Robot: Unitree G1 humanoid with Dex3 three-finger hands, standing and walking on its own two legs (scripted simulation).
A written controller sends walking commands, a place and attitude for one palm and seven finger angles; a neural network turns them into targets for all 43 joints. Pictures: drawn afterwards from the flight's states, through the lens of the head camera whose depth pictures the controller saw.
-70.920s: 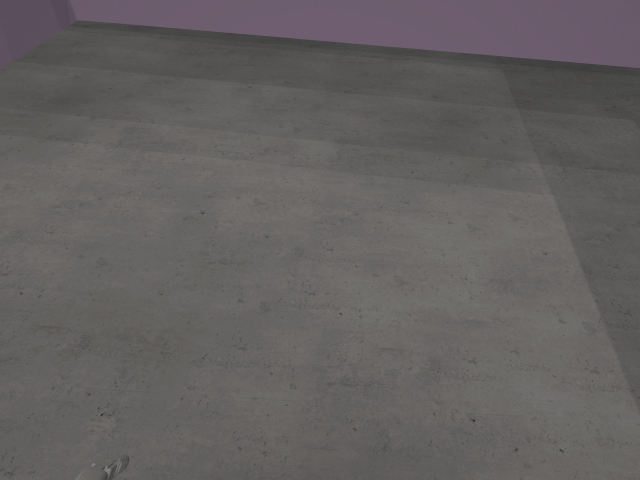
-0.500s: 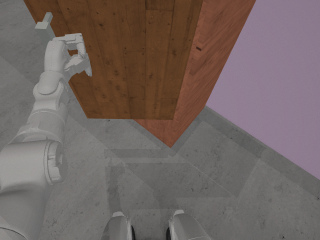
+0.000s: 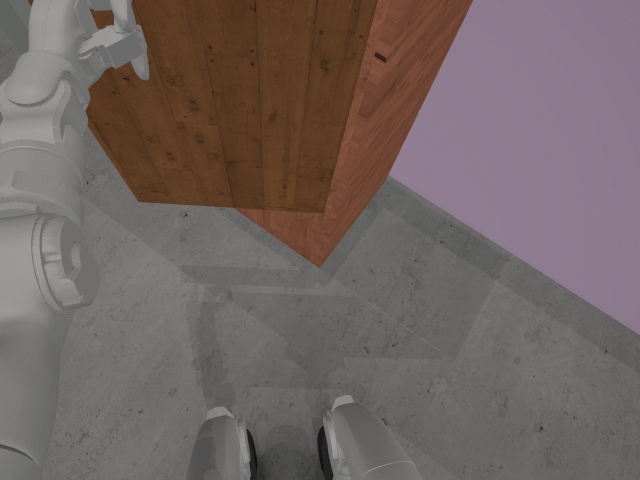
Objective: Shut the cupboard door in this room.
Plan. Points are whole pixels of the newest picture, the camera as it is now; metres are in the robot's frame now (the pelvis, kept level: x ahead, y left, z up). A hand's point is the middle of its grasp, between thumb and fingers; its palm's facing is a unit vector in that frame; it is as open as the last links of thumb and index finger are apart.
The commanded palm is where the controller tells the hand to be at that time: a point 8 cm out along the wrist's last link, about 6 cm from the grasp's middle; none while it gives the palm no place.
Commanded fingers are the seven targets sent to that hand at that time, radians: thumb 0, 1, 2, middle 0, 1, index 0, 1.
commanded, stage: push the door shut along its arc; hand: left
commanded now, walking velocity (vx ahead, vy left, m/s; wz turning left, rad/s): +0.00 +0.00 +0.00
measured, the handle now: (42, 31) +0.61 +0.21 +0.12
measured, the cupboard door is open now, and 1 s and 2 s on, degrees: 34 26 26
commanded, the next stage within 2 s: pull the fist back off the door in 0.28 s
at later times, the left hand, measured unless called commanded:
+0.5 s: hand (143, 10) +0.62 +0.10 +0.14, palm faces -0.02 -0.99 +0.15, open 2.9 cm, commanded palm +0.60 +0.11 +0.12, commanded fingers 0.00 0.90 0.90 -1.30 -1.50 -1.30 -1.50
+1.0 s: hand (164, 43) +0.58 +0.09 +0.12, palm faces +0.16 -0.99 -0.04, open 3.1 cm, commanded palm +0.53 +0.12 +0.12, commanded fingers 0.00 0.90 0.90 -1.30 -1.50 -1.30 -1.50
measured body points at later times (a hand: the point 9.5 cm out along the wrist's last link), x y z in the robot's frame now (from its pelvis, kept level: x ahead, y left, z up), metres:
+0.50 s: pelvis +0.00 +0.01 -0.01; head +0.18 +0.04 +0.40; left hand +0.61 +0.16 +0.13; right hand -0.07 -0.24 -0.10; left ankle +0.04 +0.11 -0.65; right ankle +0.01 -0.11 -0.65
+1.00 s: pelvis +0.03 +0.00 +0.02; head +0.16 +0.00 +0.46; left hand +0.57 +0.14 +0.13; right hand -0.04 -0.25 -0.09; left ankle +0.04 +0.11 -0.65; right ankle +0.01 -0.11 -0.65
